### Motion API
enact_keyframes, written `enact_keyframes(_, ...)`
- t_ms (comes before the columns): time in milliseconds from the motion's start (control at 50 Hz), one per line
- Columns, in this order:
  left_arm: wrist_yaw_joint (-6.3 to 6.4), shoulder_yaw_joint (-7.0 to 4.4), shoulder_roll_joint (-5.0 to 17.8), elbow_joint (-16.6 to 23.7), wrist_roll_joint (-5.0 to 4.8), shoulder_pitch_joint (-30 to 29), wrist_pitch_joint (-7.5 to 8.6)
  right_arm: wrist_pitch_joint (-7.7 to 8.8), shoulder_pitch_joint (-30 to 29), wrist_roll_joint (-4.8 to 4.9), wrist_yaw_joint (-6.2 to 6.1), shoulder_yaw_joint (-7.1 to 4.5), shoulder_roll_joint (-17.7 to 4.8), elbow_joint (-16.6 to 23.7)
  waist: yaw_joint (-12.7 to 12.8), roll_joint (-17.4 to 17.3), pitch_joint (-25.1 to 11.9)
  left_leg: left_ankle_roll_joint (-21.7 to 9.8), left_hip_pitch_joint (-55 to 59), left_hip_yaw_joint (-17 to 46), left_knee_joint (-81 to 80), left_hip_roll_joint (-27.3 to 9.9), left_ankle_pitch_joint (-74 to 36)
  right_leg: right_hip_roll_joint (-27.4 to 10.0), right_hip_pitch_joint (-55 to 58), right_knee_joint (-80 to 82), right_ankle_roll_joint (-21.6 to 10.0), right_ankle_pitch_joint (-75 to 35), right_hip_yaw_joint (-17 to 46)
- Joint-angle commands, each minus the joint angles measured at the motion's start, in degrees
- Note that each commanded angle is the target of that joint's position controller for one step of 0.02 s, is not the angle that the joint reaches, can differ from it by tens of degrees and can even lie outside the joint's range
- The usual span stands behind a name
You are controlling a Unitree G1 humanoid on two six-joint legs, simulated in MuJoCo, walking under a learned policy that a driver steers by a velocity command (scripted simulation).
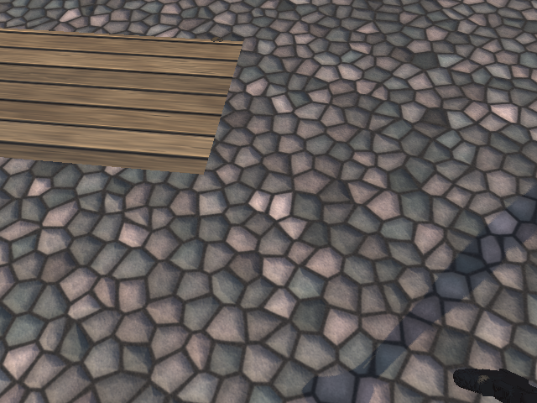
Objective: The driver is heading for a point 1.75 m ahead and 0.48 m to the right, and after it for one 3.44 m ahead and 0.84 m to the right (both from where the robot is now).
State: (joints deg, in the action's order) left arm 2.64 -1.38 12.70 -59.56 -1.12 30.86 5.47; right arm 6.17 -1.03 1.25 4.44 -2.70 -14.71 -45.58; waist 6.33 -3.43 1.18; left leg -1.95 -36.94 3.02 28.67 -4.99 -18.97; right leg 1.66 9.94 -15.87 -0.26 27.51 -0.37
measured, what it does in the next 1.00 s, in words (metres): goes down, turning right: left foot 0.12 m lower, then right foot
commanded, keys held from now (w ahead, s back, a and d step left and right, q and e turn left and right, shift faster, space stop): w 0.22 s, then w+e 0.78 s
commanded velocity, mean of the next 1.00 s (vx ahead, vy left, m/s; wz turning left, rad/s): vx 0.49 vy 0.00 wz -0.33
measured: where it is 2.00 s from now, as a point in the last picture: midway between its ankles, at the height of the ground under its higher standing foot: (405, 219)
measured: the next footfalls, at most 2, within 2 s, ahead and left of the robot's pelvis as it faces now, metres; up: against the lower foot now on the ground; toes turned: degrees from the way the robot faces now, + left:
left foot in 0.12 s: +0.28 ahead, +0.16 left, -0.12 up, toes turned +1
right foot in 0.64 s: +0.58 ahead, -0.06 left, -0.12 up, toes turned -11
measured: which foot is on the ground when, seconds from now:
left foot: up 0.00-0.10, down 0.12-0.64, up 0.66-1.00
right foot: down 0.00-0.14, up 0.16-0.62, down 0.64-1.00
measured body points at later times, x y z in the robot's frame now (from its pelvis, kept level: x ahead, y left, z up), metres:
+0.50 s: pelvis +0.34 +0.07 -0.09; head +0.36 +0.06 +0.36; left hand +0.53 +0.30 -0.20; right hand +0.31 -0.20 -0.23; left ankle +0.24 +0.16 -0.83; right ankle +0.51 -0.08 -0.78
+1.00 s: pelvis +0.61 +0.00 -0.08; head +0.64 -0.03 +0.37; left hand +0.76 +0.26 -0.19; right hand +0.73 -0.31 -0.18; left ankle +0.85 +0.12 -0.78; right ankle +0.54 -0.05 -0.83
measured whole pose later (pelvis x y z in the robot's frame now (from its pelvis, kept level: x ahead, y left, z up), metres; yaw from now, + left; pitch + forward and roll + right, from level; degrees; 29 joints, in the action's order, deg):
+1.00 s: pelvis +0.61 +0.00 -0.08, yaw -22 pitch +2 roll +1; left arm 0.5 -4.2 15.1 -42.7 -1.2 20.8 3.0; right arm 5.3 0.6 -0.2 0.3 -2.9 -16.3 -44.2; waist 4.0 -2.0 1.8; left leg 2.9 -35.6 7.0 33.8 -3.1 -1.2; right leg 6.8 -8.0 -20.5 -5.2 13.7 9.1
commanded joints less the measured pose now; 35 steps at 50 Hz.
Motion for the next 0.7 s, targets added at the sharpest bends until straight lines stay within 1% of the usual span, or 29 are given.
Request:
enact_keyframes(20, -0.09, -2.17, 8.4, 1.8, -0.47, 1.2, -0.14, 0.94, -9.3, 0.4, 0.88, 0.13, -2.9, 5.6, 0.1, 5.8, 10.4, -0.9, 2.4, 0.1, -4.8, 0.2, -2.4, -12.5, -10.3, -2.6, -6.5, -19.6, 3.7)
enact_keyframes(40, -0.13, -2.38, 8.4, 1.6, -0.76, 2.2, -0.84, 0.95, -8.6, 0.25, 0.98, 0.19, -3.0, 5.3, 0.2, 6.0, 9.8, -0.7, 3.1, -0.1, -6.4, 0.2, -2.4, -12.3, -7.5, -5.9, -5.9, -22.1, 3.6)
enact_keyframes(60, -0.15, -2.59, 8.9, 1.7, -0.56, 2.7, -1.56, 1.11, -6.3, 0.1, 1.05, -0.14, -4.0, 4.3, -0.5, 5.7, 7.6, -0.8, 5.4, -0.1, -7.1, 0.4, -1.8, -12.1, -4.6, -11.6, -5.4, -27.2, 3.7)
enact_keyframes(80, -0.38, -2.72, 9.8, 2.2, -0.02, 2.7, -1.98, 1.29, -1.4, -0.15, 0.89, -0.78, -5.2, 2.6, -2.0, 5.8, 4.1, -1.2, 9.9, -1.0, -7.2, 1.4, -0.2, -11.8, -2.4, -18.0, -5.1, -35.1, 4.5)
enact_keyframes(100, -0.87, -2.9, 10.9, 2.8, 0.86, 1.3, -2.43, 1.2, 7.7, 0.33, 0.41, -2.01, -7.5, -0.8, -6.0, 6.3, -1.0, -1.9, 20.0, -2.3, -5.5, 2.6, 2.9, -11.5, -3.7, -27.8, -5.2, -43.2, 5.2)
enact_keyframes(120, -1.43, -2.79, 11.2, 3.2, 1.08, -1.0, -2.52, 0.69, 18.7, 0.59, -0.37, -2.92, -9.5, -4.3, -12.5, 5.3, -5.7, -2.6, 35.1, -3.3, -6.2, 1.5, 0.6, -9.0, -11.8, -42.6, -3.7, -42.7, 3.9)
enact_keyframes(140, -1.74, -2.0, 5.5, 2.6, 1.32, 1.6, -1.67, 0.32, 26.1, -1.14, -0.63, -2.57, -10.6, -6.4, -14.0, -4.4, -13.0, -5.7, 56.2, 3.5, 4.3, -6.9, -13.3, -2.1, -31.0, -68.2, -0.7, -3.5, 3.2)
enact_keyframes(160, -2.53, -0.44, 0.3, 1.3, 0.15, 12.7, 0.3, 0.11, 28.1, -2.59, -0.61, -2.08, -13.2, -7.5, -8.9, -19.7, -22.1, -10.4, 73.4, 12.6, 21.2, -13.3, -40.6, 1.7, -49.7, -85.4, -0.7, 19.0, 13.7)
enact_keyframes(180, -2.82, -0.68, 4.9, 3.8, -2.97, 11.7, 1.89, -1.14, 33.8, -1.02, -0.24, -3.85, -14.8, -9.1, -12.5, -18.3, -33.6, -17.9, 75.6, 28.2, 7.4, -19.0, -11.4, 2.4, -52.0, -86.7, -0.3, 14.9, 16.4)
enact_keyframes(200, -2.02, -1.1, 6.3, 6.8, -4.37, 3.2, 1.9, -1.58, 29.9, -0.74, -0.63, -3.96, -14.0, -9.6, -11.2, -7.0, -26.4, -17.6, 66.1, 31.8, -3.9, -19.1, 14.2, -1.6, -55.5, -83.8, 0.5, 10.0, 11.0)
enact_keyframes(220, -0.63, -1.58, 9.3, 8.9, -3.29, -4.9, 1.38, -1.07, 20.1, -0.52, -1.23, -2.45, -9.6, -6.6, -9.4, 3.9, -15.8, -15.2, 52.1, 28.5, -10.5, -16.5, 24.1, -5.2, -55.1, -76.3, 0.3, 1.5, 6.3)
enact_keyframes(240, -0.06, -1.35, 7.6, 9.0, -2.65, -5.4, 0.45, 0.0, 14.7, -1.52, -1.41, -2.27, -10.2, -5.1, -7.5, 3.4, -11.1, -17.8, 41.2, 30.4, -11.0, -19.8, 21.2, -6.4, -53.3, -79.5, 1.0, -2.1, 6.5)
enact_keyframes(260, -0.05, -2.07, 8.6, 8.2, -1.04, -5.5, -0.21, 1.32, 11.2, -1.82, -1.21, -1.5, -7.3, -4.5, -5.6, 6.9, -8.2, -15.5, 31.2, 25.2, -11.4, -17.5, 15.1, -9.8, -48.0, -70.6, -0.1, -8.8, 9.7)
enact_keyframes(280, -0.31, -2.25, 6.4, 8.1, -0.53, -5.3, -1.23, 1.61, 10.2, -1.87, -1.15, -1.23, -5.9, -5.6, -3.9, 2.0, -4.0, -13.0, 23.7, 16.3, -13.5, -13.3, 12.4, -10.7, -44.2, -64.2, -0.5, -10.5, 9.4)
enact_keyframes(300, -0.47, -2.28, 4.8, 8.8, -0.53, -6.4, -1.6, 1.67, 9.9, -1.93, -1.44, -1.1, -5.3, -6.6, -3.0, -0.8, -1.3, -11.4, 19.2, 10.3, -14.9, -9.8, 12.1, -11.3, -42.0, -56.9, 0.0, -11.8, 8.8)
enact_keyframes(320, -0.67, -2.34, 4.7, 9.7, -0.25, -8.4, -1.53, 1.91, 10.8, -2.03, -2.03, -0.92, -4.6, -7.1, -3.8, -2.6, 0.2, -11.0, 18.9, 6.0, -16.2, -8.4, 5.9, -10.7, -42.3, -51.8, 0.4, -14.4, 7.9)
enact_keyframes(340, -0.99, -2.27, 4.0, 10.8, 0.01, -10.5, -1.29, 2.11, 13.1, -2.44, -2.81, -0.89, -4.7, -8.1, -4.3, -3.3, 0.5, -10.8, 19.7, 3.6, -16.9, -7.9, 0.9, -10.5, -42.3, -47.3, 0.5, -17.4, 7.4)
enact_keyframes(360, -1.38, -2.34, 4.0, 12.1, 0.14, -12.2, -1.03, 1.98, 13.7, -2.55, -3.49, -1.0, -5.0, -8.4, -4.2, -3.1, 0.4, -10.4, 21.2, 1.2, -17.4, -7.3, -1.5, -9.9, -42.6, -42.2, 0.4, -20.7, 7.1)
enact_keyframes(400, -2.25, -1.81, 2.8, 13.5, 0.31, -16.5, -0.7, 1.38, 14.0, -2.03, -4.58, -1.38, -6.5, -8.5, -5.5, -0.9, 0.1, -9.3, 24.8, -2.8, -18.3, -6.4, -2.1, -8.6, -42.6, -32.0, -0.8, -27.9, 5.4)
enact_keyframes(440, -3.08, -1.53, 2.1, 15.2, 0.27, -20.8, -0.86, 0.75, 15.8, -1.3, -5.29, -1.63, -7.7, -8.9, -6.9, 0.7, 0.3, -8.4, 28.7, -5.1, -19.1, -6.9, -0.7, -7.2, -42.8, -26.2, -1.6, -32.5, 3.2)
enact_keyframes(500, -4.21, -1.77, 3.0, 18.4, 0.09, -26.8, -1.4, -0.62, 19.2, -0.61, -5.73, -1.71, -7.9, -10.2, -8.7, 2.6, 2.9, -7.4, 36.1, -7.1, -18.2, -8.8, 2.0, -6.1, -47.4, -22.5, -3.2, -31.9, 1.7)
enact_keyframes(540, -5.08, -1.93, 3.1, 20.5, 0.21, -29.3, -1.45, -1.8, 20.1, -0.62, -5.94, -2.01, -9.0, -10.3, -8.9, 2.9, 3.8, -6.5, 40.8, -8.3, -15.1, -9.9, -2.0, -5.1, -49.5, -21.1, -4.4, -27.6, -0.1)
enact_keyframes(580, -5.93, -2.63, 4.4, 21.8, 0.2, -28.3, -1.61, -2.87, 19.1, -0.79, -6.3, -2.4, -10.6, -9.3, -7.2, 1.3, 1.5, -5.3, 42.5, -10.3, -8.7, -10.0, -16.4, -2.3, -44.7, -21.0, -6.1, -21.7, -3.7)
enact_keyframes(600, -6.19, -3.38, 5.8, 21.6, 0.18, -24.9, -1.77, -3.44, 18.5, -0.93, -6.52, -2.6, -11.4, -8.5, -5.2, 0.1, -0.9, -4.8, 42.1, -11.3, -2.5, -9.8, -24.3, -0.2, -39.4, -21.6, -7.2, -18.7, -5.4)
enact_keyframes(620, -6.22, -4.62, 7.9, 20.1, 0.01, -17.4, -1.87, -3.94, 17.1, -0.93, -6.71, -2.67, -11.8, -7.6, -1.0, 0.0, -4.5, -3.9, 38.8, -12.4, 7.8, -8.7, -27.4, 1.8, -29.3, -19.5, -8.8, -19.2, -6.0)
enact_keyframes(640, -5.39, -6.76, 12.7, 18.1, -0.09, -7.4, -2.17, -3.68, 16.2, -1.27, -6.91, -2.3, -11.3, -6.1, 3.7, 4.1, -9.3, -1.7, 27.5, -13.1, 24.3, -5.5, -15.6, -0.9, -12.8, -16.2, -11.9, -22.2, 2.0)
enact_keyframes(660, -4.69, -7.91, 19.1, 18.1, -0.36, -5.9, -2.0, -1.97, 21.9, -3.06, -5.49, 0.37, -2.7, -3.8, -1.9, 19.0, -14.8, 2.0, 2.4, -10.2, 47.6, 7.2, 39.8, -16.5, 7.3, -11.1, -22.9, -17.3, 34.0)
enact_keyframes(680, -4.46, -6.66, 15.2, 19.1, 0.14, -3.9, -1.56, 0.97, 18.6, -1.33, -3.99, -0.15, -6.8, -3.0, 0.4, 15.6, -21.7, 0.8, -6.6, 3.1, 54.4, 9.3, 51.9, -20.7, 13.8, -2.2, -26.1, -10.6, 50.3)
enact_keyframes(700, -4.08, -5.97, 12.8, 19.2, 0.95, -6.9, -1.09, 2.53, 13.2, 0.82, -3.29, -1.03, -9.6, -1.1, 0.3, 12.6, -13.1, -0.8, -11.4, 4.4, 52.3, 5.9, 47.0, -19.0, 8.5, -0.9, -22.3, -11.2, 42.4)
Velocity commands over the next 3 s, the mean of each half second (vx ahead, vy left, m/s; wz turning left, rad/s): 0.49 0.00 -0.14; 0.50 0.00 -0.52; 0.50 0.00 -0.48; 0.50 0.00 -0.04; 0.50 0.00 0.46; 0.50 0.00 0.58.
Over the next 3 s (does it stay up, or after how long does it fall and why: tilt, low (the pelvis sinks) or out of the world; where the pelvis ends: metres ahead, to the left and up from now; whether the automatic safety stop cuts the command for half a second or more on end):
stays up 1.56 -0.47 -0.08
